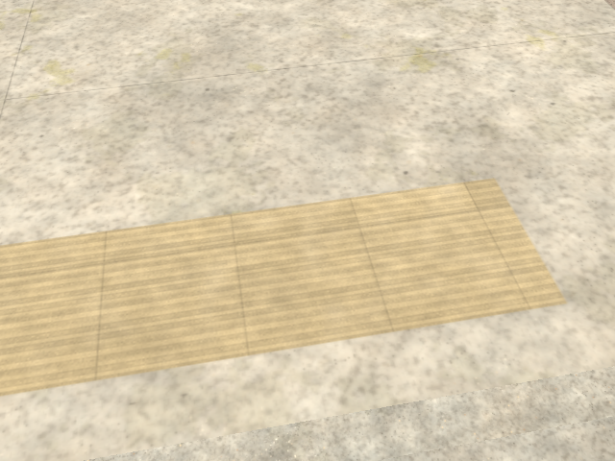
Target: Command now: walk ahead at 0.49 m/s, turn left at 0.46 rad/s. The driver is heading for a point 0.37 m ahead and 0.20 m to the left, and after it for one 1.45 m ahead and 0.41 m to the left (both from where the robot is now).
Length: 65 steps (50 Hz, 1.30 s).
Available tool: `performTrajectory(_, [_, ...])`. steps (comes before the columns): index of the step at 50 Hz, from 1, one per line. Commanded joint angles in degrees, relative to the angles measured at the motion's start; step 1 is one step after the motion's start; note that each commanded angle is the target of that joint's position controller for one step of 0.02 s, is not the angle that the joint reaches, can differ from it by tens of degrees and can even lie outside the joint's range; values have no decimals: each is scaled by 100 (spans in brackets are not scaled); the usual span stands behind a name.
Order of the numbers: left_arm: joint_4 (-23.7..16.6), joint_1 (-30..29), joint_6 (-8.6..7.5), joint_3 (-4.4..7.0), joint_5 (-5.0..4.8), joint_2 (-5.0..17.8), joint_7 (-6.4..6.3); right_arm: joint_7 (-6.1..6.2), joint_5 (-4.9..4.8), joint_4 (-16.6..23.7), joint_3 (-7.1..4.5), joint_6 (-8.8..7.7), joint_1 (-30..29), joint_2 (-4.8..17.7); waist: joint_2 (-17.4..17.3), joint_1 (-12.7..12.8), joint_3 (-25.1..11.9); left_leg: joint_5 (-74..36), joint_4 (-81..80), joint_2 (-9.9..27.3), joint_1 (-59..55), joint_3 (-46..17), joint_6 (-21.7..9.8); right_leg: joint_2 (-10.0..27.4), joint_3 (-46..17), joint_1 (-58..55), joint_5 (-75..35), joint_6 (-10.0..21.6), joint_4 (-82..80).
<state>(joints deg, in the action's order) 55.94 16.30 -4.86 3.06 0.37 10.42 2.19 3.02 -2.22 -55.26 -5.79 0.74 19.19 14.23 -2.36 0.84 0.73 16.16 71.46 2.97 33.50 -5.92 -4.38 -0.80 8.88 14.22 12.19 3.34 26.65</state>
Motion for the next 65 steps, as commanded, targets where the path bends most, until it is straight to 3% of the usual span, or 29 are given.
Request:
performTrajectory(1, [-209, 35, -49, 156, 83, 774, -174, -21, 88, 295, -88, 144, 503, 190, 382, -222, 117, -418, -256, 330, 564, -380, 78, 1765, -1357, -28, -709, 904, -1228])
performTrajectory(10, [-212, 506, -157, 52, 38, 742, -561, -391, 202, 929, -104, 179, -463, 272, 589, 119, 405, -4462, -2536, 145, 674, -290, 169, 1701, -44, 379, 332, 258, 943])
performTrajectory(18, [-505, 556, 205, 172, -250, 809, -556, -667, -34, 1137, -56, 358, -1300, 453, 490, 766, 957, -3610, -4845, 290, 83, 623, 127, 2335, -21, 169, 601, -312, 3136])
performTrajectory(19, [-362, 413, 207, 332, -200, 1337, -468, -606, 118, 853, -261, 328, -353, 778, 709, 64, -35, -3925, -3025, -149, -2514, 1081, 59, 2311, 71, 1161, -672, -220, 4347])
performTrajectory(20, [-358, 35, 172, 214, -343, 1081, -454, -531, 61, 291, -428, 250, 1016, 1123, 930, -551, -523, -4301, -4045, -19, -3031, 883, -212, 2168, 234, 823, -1715, -513, 5781])
performTrajectory(21, [-204, -372, 162, 247, -493, 1165, -540, -470, 155, 183, -415, 149, 1784, 1126, 327, -1382, -378, -4475, -5669, 152, -3595, 601, -704, 1388, 301, 1054, 192, -707, 8496])
performTrajectory(22, [-418, 593, 16, 173, -59, 453, -456, -516, 369, -31, -324, -70, 1604, 1791, -2210, -518, -313, -7670, -3245, 504, -5359, 11, -1091, 435, -123, 4043, 4587, -933, 10763])
performTrajectory(23, [-676, 663, -79, 144, -13, 674, -442, -570, 141, 211, -204, -117, 1406, 1544, -2379, -489, -1302, -7760, -2797, 892, -5564, -671, -1495, 635, -860, 4551, 4499, -956, 10659])
performTrajectory(25, [-925, 103, -86, 266, -262, 1015, -540, -639, -38, 298, -93, -20, 1189, 1072, 238, -445, -1148, -3811, -3415, 1015, -4363, -1378, -1367, 824, -1080, 4986, 2959, -479, 9577])
performTrajectory(26, [-1362, -264, -42, 78, -414, 470, -613, -631, -64, 191, -168, 25, 962, 1408, -317, -183, -1053, -1509, -4019, 1791, -3808, -2995, -1848, 828, -1208, 5637, 2677, -454, 9174])
performTrajectory(27, [-1424, -574, 39, 86, -501, 611, -632, -629, 125, 420, 95, -66, 400, 785, 147, -17, -489, -296, -4111, 1870, -2701, -3242, -1579, 1075, -1763, 5751, 1126, -364, 7559])
performTrajectory(29, [-1245, -82, 268, 138, -123, 718, -645, -438, 333, 598, 341, -178, -268, 275, 16, 385, 7, -932, -3996, 1337, -1048, -2287, -1181, 901, -1513, 4771, -306, -547, 5956])
performTrajectory(31, [-897, 626, 326, 189, 46, 668, -597, -243, 490, 385, 223, -273, 64, 715, -117, 465, -404, -1953, -3657, 974, -691, -1993, -1157, 753, -1512, 3530, -1356, -788, 5466])
performTrajectory(33, [-1169, 234, 275, 292, -110, 960, -450, -128, 277, 269, 263, -423, 233, 463, -344, 358, -148, -924, -3067, 686, -989, -1788, -937, 779, -1865, 3986, -2584, -677, 4427])
performTrajectory(35, [-1410, -344, 204, 241, 42, 813, -308, 58, 67, 260, 322, -519, 278, 316, -227, 213, 137, 309, -2933, 244, -179, -1114, -763, 525, -1647, 2856, -4532, -600, 2522])
performTrajectory(41, [-1300, -235, 276, 138, 114, 680, -33, 20, 64, 342, 264, -333, 728, 297, -328, -97, 354, 478, -1439, 235, -561, -1527, -928, 302, -1497, 2436, -3882, -405, 2240])
performTrajectory(43, [-1463, -588, 120, 153, -58, 822, 54, 66, 44, 457, 282, -243, 864, 99, -139, -385, 672, -219, -928, 95, -1483, -1493, -851, 303, -1180, 2950, -2510, -431, 797])
performTrajectory(45, [-761, 1357, 121, 382, -131, 1049, 52, 65, 141, 345, 253, -181, 133, 193, -679, 502, 111, -1649, 203, 95, -409, -1465, -806, 428, -817, 7, -2620, -187, 707])
performTrajectory(46, [-203, 2971, 155, 464, -59, 1060, 82, -7, 34, 336, 271, -246, -329, 126, -431, 1311, -237, -2288, 1830, -127, 205, -1083, -578, 635, -794, -1687, -3175, 116, 114])
performTrajectory(47, [353, 4366, 213, 336, 4, 720, 106, -89, -47, 244, 224, -364, -732, -77, 1005, 2120, -15, 1206, 5766, -1533, 1414, -470, -106, 1096, -1199, -2475, -3842, 588, -341])
performTrajectory(48, [427, 3775, 151, 61, 102, 468, 167, -136, 0, 555, 288, -480, 222, -567, 2716, 770, 231, 3462, 7068, -1812, 3482, -659, 39, 1378, -1849, -3105, -6523, 576, 1667])
performTrajectory(49, [209, 3183, 189, -66, 7, 254, 185, -205, -97, 661, 323, -475, 699, -428, 2729, 317, -148, 3156, 6263, -1457, 3823, -726, 59, 1511, -2175, -3092, -7139, 586, 1598])
performTrajectory(51, [62, 2371, 235, -130, 49, 230, 285, -139, -225, 853, 354, -295, 171, -354, 135, -98, -170, 1990, 5236, -761, 3617, -275, -31, 1569, -2497, -1434, -3634, 853, 992])
performTrajectory(52, [214, 1985, 245, 133, 66, 1340, 170, -111, -267, 1264, 510, -205, -167, -620, 938, -400, -1, 1896, 4794, -324, 3874, -125, 86, 2463, -4375, -557, -1390, 1586, 111])
performTrajectory(54, [-50, 1304, 125, -179, 317, 524, -48, -66, -162, 1305, 394, -71, -803, -59, 94, -376, 566, -71, 3255, -114, 3852, -821, 88, 2051, -4246, 599, 577, 996, 50])
performTrajectory(56, [-168, 940, 110, -242, 120, 601, -421, -105, 268, 1419, 386, -24, -729, -106, 402, -588, 638, -1942, 513, 229, 2166, -260, 596, 1444, -3106, 1704, -863, 901, -152])
performTrajectory(58, [31, 1327, 102, -189, 54, 830, -508, -195, 238, 1276, 368, -84, -553, -250, 723, -550, 229, -2971, 314, 202, 1351, -93, 610, 1253, -2754, 1515, -1328, 825, 174])
performTrajectory(61, [160, 2279, 43, -274, -209, 211, -714, -429, 244, 1698, 260, -283, -1945, 14, 501, 269, 451, -4815, -2612, 266, 2738, -334, 499, 975, -2488, -636, 184, 617, 1277])
performTrajectory(65, [166, 2010, 206, -190, -158, 302, -697, -684, 183, 1864, 278, -196, -2036, -332, 834, 476, 732, -5217, -3720, -235, -60, 307, 512, 614, -1862, 1193, 834, 621, 1372])
